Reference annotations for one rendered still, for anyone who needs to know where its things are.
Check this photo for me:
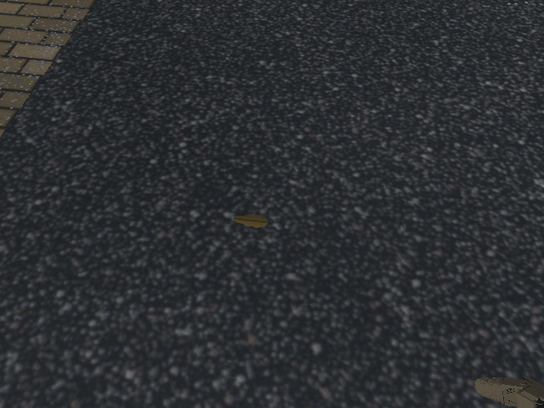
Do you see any right robot hand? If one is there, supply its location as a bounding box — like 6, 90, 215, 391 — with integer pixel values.
475, 377, 544, 408

